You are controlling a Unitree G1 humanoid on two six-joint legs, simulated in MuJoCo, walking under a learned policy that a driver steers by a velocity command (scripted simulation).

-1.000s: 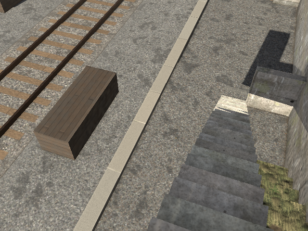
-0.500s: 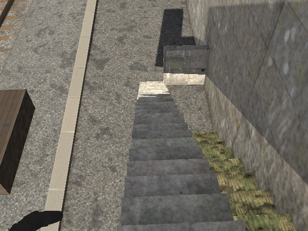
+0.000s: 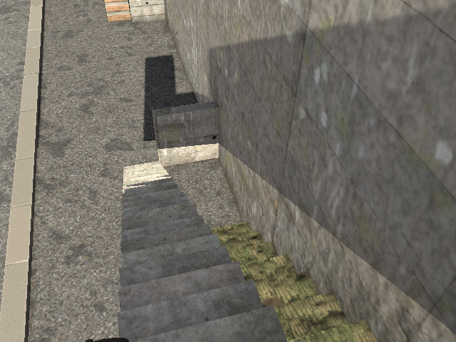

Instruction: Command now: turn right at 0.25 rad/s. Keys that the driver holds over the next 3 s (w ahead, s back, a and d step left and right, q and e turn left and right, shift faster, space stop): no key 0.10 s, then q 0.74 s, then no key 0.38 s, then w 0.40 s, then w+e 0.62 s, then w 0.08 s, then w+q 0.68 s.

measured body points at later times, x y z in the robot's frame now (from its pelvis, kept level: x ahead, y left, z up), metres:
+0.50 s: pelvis +0.04 -0.08 +0.02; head +0.05 -0.08 +0.47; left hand +0.09 +0.17 -0.12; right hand +0.19 -0.33 -0.09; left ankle +0.00 +0.06 -0.71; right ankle +0.06 -0.24 -0.71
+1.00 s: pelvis +0.06 -0.13 -0.01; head +0.06 -0.13 +0.44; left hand +0.10 +0.15 -0.11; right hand +0.36 -0.26 -0.07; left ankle -0.01 +0.02 -0.69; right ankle +0.08 -0.23 -0.71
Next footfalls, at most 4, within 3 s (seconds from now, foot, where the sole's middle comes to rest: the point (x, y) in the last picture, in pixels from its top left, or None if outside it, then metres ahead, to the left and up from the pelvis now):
0.26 right None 0.10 -0.23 -0.75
0.92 right None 0.11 -0.21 -0.75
1.28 left None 0.03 0.06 -0.75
2.10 right None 0.33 -0.17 -0.94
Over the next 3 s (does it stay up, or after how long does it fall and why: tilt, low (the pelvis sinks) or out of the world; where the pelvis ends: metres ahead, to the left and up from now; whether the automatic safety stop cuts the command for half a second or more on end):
stays up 0.66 0.03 -0.43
